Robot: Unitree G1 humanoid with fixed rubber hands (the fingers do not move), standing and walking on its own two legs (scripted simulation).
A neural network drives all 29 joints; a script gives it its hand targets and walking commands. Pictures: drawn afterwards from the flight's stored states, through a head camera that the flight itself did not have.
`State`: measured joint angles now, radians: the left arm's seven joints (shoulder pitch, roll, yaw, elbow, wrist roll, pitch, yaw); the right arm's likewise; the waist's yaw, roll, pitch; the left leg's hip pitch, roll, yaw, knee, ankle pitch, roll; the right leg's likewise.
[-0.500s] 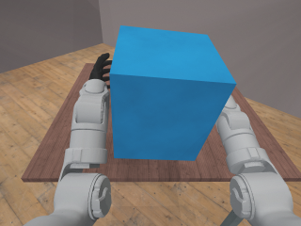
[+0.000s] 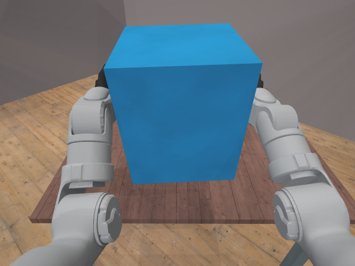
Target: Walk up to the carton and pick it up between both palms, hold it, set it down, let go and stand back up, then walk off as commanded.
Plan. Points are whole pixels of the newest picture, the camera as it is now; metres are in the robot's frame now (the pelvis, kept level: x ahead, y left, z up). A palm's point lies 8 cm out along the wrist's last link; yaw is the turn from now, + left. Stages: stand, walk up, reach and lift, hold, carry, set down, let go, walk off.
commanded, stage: reach and lift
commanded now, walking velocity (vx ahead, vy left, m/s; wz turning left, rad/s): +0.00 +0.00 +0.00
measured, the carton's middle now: (180, 104) +0.37 -0.01 +0.26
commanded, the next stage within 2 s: hold in 0.48 s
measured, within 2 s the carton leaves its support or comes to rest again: neither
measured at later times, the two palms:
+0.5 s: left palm (99, 86) +0.38 +0.14 +0.30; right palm (253, 79) +0.38 -0.16 +0.31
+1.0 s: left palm (100, 75) +0.38 +0.14 +0.32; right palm (259, 71) +0.38 -0.17 +0.32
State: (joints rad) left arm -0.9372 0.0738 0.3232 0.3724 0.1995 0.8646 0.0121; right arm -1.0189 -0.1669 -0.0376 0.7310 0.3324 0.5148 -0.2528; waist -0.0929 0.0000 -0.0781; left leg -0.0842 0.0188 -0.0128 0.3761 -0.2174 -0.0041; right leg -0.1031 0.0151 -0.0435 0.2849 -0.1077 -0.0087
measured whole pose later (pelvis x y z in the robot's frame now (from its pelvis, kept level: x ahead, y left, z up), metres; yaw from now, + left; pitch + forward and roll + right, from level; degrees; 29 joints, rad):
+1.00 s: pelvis -0.01 -0.01 +0.00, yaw +1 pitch -2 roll -1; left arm -1.14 0.14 0.38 0.60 0.18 0.91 0.02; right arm -1.24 -0.23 0.00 0.92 0.39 0.63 -0.28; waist -0.07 0.01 -0.15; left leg -0.14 0.03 -0.05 0.40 -0.21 -0.02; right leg -0.15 0.04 -0.04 0.30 -0.10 -0.03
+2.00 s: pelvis +0.00 -0.01 +0.00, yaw +2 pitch -2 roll -1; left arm -1.14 0.15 0.35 0.60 0.16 0.93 0.01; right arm -1.24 -0.23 -0.01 0.89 0.41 0.68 -0.30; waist -0.08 0.01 -0.18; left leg -0.17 0.02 -0.08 0.41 -0.21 -0.03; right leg -0.16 0.05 -0.03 0.29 -0.10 -0.03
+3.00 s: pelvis +0.00 -0.01 +0.00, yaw +2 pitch -1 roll -2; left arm -1.11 0.14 0.33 0.55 0.15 0.93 0.03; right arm -1.21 -0.24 0.02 0.86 0.44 0.69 -0.30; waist -0.08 0.01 -0.19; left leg -0.18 0.02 -0.09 0.42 -0.22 -0.03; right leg -0.16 0.06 -0.01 0.29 -0.10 -0.02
